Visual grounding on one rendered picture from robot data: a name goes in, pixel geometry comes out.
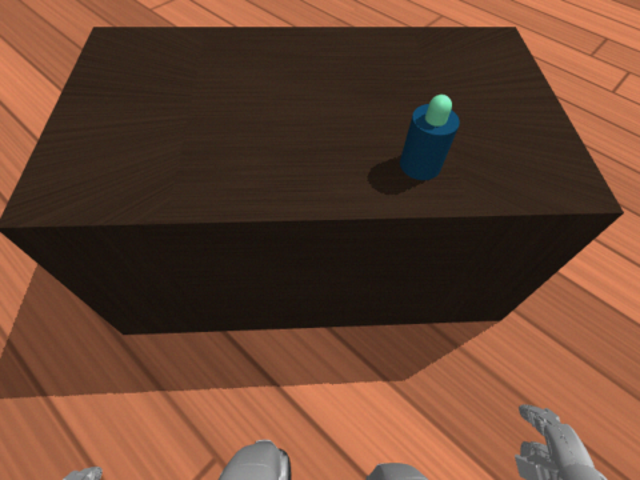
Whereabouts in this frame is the right robot arm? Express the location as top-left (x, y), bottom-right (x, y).
top-left (557, 464), bottom-right (607, 480)

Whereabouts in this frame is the right robot hand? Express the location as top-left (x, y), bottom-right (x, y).
top-left (515, 404), bottom-right (595, 480)

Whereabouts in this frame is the bottle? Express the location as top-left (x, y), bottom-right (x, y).
top-left (400, 95), bottom-right (460, 180)

